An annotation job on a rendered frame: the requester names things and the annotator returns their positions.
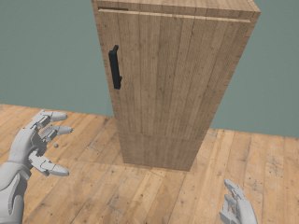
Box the robot left forearm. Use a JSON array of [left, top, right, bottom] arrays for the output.
[[0, 161, 32, 224]]

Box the cupboard door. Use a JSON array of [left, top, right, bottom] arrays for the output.
[[98, 8, 251, 141]]

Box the right robot hand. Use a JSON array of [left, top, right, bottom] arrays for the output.
[[220, 178, 258, 224]]

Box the handle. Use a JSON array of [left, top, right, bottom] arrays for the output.
[[108, 45, 122, 90]]

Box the left robot hand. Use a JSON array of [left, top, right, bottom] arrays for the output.
[[7, 109, 73, 176]]

